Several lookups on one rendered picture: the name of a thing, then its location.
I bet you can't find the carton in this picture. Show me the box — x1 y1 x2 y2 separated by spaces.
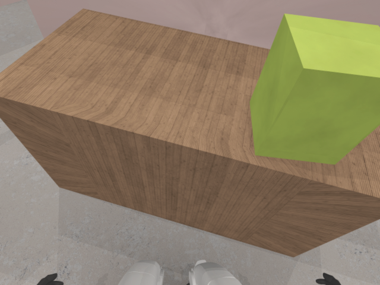
250 14 380 164

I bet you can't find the right robot hand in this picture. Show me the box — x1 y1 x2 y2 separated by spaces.
316 273 341 285

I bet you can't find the pedestal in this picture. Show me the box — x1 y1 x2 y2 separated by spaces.
0 9 380 257

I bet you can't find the robot right thigh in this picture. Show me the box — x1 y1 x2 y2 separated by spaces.
189 262 242 285

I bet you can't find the right robot shin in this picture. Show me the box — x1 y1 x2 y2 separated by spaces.
195 260 206 266

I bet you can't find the left robot hand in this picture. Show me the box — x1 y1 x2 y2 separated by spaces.
37 273 64 285

